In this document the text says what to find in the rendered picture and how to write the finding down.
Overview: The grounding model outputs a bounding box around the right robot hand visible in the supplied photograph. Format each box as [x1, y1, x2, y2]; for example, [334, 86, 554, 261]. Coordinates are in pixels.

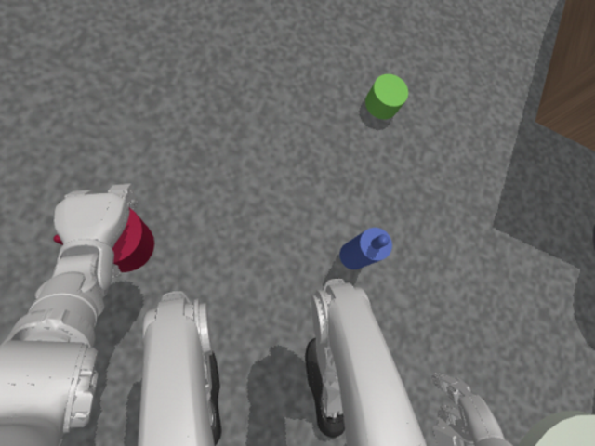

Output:
[432, 374, 504, 446]

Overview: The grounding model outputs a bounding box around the right robot foot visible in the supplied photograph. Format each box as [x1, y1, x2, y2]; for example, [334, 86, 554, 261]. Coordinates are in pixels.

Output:
[306, 338, 345, 438]

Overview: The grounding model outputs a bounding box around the left robot arm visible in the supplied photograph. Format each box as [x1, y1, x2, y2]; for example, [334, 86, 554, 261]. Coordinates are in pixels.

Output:
[0, 239, 114, 446]

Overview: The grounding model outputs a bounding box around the left robot hand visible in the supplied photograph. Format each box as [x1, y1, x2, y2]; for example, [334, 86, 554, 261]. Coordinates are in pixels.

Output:
[54, 184, 138, 279]

